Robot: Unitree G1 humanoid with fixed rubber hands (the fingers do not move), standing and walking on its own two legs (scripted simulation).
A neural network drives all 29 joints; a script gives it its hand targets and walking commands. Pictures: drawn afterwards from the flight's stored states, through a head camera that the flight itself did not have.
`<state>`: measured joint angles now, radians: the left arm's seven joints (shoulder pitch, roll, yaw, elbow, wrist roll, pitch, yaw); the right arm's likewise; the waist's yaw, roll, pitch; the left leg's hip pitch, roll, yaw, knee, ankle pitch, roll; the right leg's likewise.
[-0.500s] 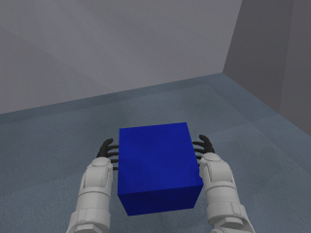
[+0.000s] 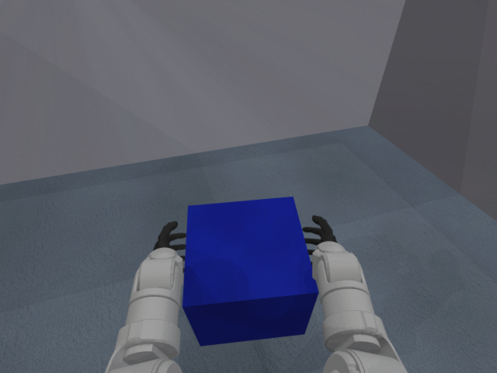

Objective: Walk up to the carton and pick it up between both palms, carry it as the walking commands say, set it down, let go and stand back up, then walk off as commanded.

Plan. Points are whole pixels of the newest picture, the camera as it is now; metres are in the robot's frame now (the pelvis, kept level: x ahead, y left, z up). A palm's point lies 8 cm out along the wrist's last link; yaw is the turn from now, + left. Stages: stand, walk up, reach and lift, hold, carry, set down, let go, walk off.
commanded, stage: reach and lift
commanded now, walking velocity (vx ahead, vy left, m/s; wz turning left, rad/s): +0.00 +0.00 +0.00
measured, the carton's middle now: (247, 270) +0.33 +0.00 -0.03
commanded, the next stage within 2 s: hold in 0.56 s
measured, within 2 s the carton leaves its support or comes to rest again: neither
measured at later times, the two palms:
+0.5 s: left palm (162, 266) +0.29 +0.15 +0.05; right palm (330, 257) +0.30 -0.14 +0.05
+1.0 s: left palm (164, 272) +0.28 +0.14 +0.05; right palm (334, 265) +0.28 -0.14 +0.05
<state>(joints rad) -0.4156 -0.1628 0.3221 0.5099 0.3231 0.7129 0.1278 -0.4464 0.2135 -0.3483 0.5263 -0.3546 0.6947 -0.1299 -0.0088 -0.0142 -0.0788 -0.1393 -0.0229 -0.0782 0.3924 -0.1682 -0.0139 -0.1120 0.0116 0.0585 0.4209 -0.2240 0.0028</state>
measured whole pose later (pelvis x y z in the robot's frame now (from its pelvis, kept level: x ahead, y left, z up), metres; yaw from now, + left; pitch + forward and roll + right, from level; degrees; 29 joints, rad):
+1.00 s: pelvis -0.01 +0.00 -0.01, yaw -1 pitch -3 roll +0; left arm -0.28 -0.16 0.18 0.32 0.26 0.78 0.14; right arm -0.34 0.17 -0.22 0.36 -0.26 0.77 -0.14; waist -0.01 0.02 -0.12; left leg -0.24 -0.02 -0.07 0.50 -0.20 -0.02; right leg -0.20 0.03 0.06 0.51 -0.25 0.01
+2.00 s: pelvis -0.07 +0.09 -0.02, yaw -4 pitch +4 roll +2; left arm -0.36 -0.17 0.17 -0.09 0.18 1.25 0.23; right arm -0.40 0.20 -0.19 -0.07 -0.13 1.23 -0.28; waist -0.04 -0.02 -0.15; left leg -0.36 0.03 0.06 0.52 -0.20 -0.03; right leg -0.43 -0.14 -0.07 0.63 -0.27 0.04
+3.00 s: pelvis -0.12 +0.10 -0.02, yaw +3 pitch +5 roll +0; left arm -0.32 -0.17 0.17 -0.17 0.13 1.26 0.27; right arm -0.41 0.20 -0.16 -0.09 -0.14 1.24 -0.27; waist 0.00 0.01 -0.07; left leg -0.51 -0.01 0.00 0.64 -0.22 0.02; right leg -0.54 -0.07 -0.09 0.88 -0.47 0.05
